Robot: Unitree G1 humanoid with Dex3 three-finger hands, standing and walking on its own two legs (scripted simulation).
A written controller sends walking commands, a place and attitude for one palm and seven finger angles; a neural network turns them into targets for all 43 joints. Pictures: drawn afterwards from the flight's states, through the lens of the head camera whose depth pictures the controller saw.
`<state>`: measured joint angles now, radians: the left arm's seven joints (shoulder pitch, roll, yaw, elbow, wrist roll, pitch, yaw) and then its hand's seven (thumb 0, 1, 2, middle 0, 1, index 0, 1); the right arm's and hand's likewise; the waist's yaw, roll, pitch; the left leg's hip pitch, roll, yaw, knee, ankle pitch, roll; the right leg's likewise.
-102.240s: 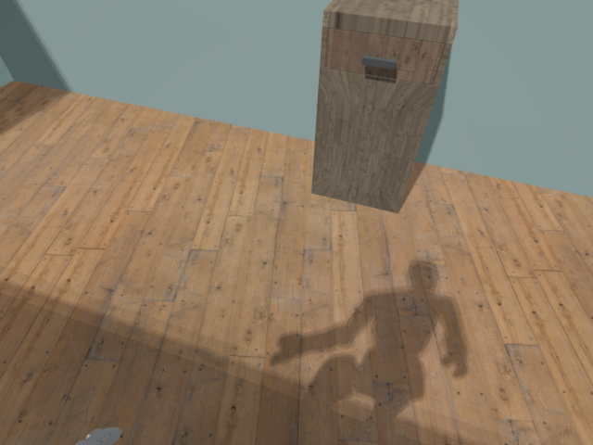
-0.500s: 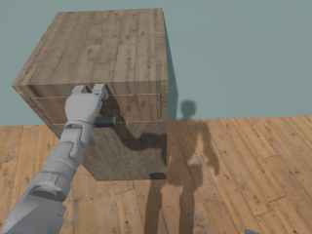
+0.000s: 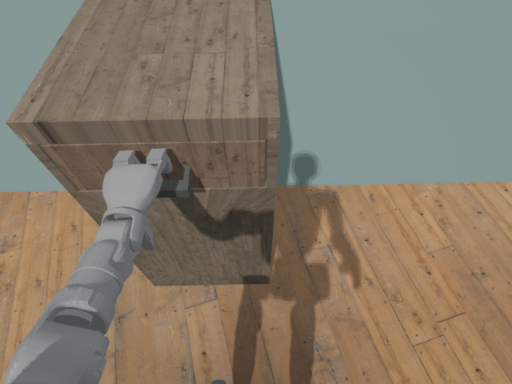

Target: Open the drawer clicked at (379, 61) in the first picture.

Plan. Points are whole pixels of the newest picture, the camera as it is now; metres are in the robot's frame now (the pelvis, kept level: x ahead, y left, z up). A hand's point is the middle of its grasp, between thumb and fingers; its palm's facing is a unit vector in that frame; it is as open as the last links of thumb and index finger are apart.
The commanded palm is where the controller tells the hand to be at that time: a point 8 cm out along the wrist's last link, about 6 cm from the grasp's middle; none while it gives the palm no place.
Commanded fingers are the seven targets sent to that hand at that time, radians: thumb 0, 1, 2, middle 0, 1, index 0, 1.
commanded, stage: lower the fingers behind the handle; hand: left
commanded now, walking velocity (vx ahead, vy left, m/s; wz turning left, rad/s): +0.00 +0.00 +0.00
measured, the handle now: (160, 180) +0.47 +0.19 -0.01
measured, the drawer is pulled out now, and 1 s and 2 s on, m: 0.00 0.00 0.00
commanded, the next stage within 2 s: lift the fingers back up to retry in 1.02 s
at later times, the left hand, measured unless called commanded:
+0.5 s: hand (141, 203) +0.42 +0.22 +0.00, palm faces +0.01 -0.03 -1.00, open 13.8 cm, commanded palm +0.40 +0.21 +0.03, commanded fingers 0.00 -0.50 0.30 -0.30 -1.20 -0.30 -1.20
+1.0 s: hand (142, 201) +0.42 +0.22 +0.00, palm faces -0.02 +0.00 -1.00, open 13.8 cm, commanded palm +0.40 +0.20 +0.03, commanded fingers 0.00 -0.50 0.30 -0.30 -1.20 -0.30 -1.20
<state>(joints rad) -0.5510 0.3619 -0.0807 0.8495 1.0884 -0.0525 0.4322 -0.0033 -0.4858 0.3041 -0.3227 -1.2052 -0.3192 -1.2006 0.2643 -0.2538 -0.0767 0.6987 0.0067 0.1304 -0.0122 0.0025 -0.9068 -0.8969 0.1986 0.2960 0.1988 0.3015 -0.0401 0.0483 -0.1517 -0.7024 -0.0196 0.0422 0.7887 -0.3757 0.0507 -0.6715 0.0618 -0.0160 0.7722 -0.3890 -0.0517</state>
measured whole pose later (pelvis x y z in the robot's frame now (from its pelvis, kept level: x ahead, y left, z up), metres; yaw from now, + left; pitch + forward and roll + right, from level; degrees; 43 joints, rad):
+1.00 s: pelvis -0.03 +0.01 -0.02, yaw +0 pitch +18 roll -2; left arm -0.70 0.38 -0.15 0.98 1.07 0.06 0.40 0.00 -0.49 0.30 -0.22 -1.29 -0.32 -1.21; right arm 0.34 -0.23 -0.03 0.67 0.01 0.13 -0.02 0.00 -0.91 -0.90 0.20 0.30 0.20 0.30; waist -0.06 0.04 -0.18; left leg -0.84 -0.02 0.04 0.91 -0.39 0.07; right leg -0.80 0.06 -0.03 0.88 -0.40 -0.04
